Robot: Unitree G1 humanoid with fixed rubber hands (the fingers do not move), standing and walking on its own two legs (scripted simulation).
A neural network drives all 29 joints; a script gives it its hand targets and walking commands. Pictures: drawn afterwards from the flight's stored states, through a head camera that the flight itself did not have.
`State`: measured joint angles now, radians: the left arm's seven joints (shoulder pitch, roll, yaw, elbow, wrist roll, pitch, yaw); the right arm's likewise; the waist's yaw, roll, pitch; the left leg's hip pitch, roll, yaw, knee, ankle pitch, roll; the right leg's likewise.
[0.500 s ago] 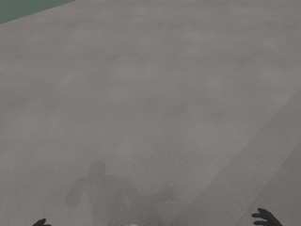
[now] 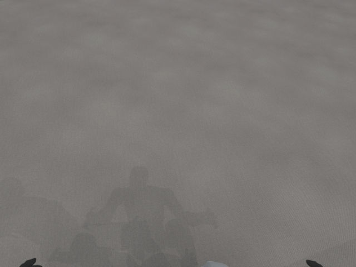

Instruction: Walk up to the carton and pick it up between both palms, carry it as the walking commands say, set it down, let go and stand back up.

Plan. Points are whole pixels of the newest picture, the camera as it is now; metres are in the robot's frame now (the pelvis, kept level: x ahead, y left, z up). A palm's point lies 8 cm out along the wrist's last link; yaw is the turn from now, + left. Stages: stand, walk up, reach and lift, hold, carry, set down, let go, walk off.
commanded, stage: walk up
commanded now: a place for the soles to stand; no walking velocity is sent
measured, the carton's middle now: out of the picture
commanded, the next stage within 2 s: none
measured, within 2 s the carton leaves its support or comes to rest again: neither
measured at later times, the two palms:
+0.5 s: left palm out of the picture -0.06 +0.43 -0.06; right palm (211, 172) +0.37 -0.11 -0.07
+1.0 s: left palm out of the picture -0.05 +0.50 -0.03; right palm (136, 141) +0.50 +0.10 -0.09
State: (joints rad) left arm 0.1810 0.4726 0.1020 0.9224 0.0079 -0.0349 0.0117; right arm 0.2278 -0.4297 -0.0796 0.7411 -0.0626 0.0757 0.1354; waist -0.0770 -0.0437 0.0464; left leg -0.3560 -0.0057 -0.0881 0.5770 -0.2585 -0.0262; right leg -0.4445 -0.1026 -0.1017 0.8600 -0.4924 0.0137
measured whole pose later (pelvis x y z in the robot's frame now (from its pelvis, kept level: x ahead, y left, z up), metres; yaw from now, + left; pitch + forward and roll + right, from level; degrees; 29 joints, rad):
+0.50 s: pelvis +0.08 +0.09 +0.00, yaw +26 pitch +0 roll -2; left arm 0.32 0.47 0.12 0.91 0.04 -0.07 0.02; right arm 0.08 -0.47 -0.10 0.76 -0.04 0.07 0.18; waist 0.06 0.10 0.01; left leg -0.47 0.15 0.01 0.68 -0.19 0.00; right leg -0.11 -0.14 -0.40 0.46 -0.31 0.04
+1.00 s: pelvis +0.18 +0.22 +0.01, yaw +51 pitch +0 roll +0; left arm 0.27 0.48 0.10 0.87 0.03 -0.12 0.03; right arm 0.17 -0.46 -0.09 0.80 -0.04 0.05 0.16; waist 0.00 0.08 0.02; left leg -0.54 0.04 -0.05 0.90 -0.25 -0.01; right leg -0.15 -0.10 -0.24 0.47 -0.31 0.01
